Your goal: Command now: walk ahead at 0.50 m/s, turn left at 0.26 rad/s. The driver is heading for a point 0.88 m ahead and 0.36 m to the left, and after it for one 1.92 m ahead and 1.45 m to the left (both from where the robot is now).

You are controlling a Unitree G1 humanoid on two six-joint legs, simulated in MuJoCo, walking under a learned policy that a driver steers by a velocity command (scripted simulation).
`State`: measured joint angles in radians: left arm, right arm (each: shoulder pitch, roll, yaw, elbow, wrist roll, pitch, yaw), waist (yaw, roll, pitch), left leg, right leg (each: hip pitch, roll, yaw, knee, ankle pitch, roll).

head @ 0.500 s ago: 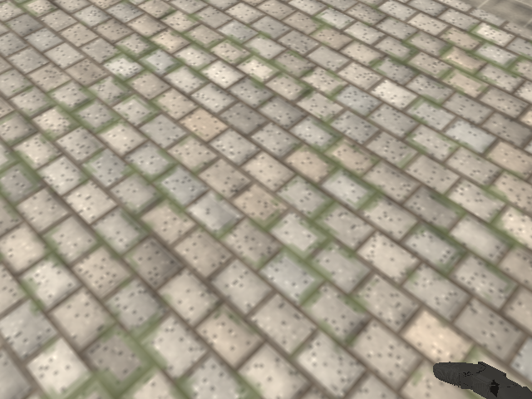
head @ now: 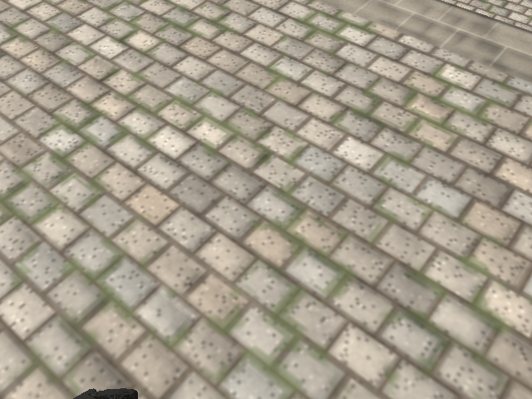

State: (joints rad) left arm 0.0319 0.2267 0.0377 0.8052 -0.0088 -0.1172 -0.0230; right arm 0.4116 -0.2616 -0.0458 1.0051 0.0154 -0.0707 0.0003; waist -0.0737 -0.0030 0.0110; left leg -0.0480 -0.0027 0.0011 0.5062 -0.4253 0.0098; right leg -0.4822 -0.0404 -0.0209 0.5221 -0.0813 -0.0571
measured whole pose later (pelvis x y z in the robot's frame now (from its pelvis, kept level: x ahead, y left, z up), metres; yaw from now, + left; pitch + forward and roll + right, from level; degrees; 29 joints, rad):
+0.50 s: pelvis +0.24 +0.02 +0.00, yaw +15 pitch +2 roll -2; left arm 0.35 0.25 0.07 0.96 -0.01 -0.07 0.02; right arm 0.06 -0.22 -0.06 0.78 0.02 -0.03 0.06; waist 0.07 0.02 0.03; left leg -0.62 0.07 0.06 0.67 -0.09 0.09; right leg 0.12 -0.03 -0.31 0.27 -0.40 0.04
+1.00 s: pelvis +0.51 +0.12 +0.01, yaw +33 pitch +3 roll +0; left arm -0.01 0.26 0.05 0.72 0.00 -0.12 -0.02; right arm 0.37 -0.27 -0.08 0.78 0.02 -0.05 -0.02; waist -0.09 -0.04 0.01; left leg -0.08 -0.11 -0.19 0.41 -0.36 0.08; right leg -0.56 -0.02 0.07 0.50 0.02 0.02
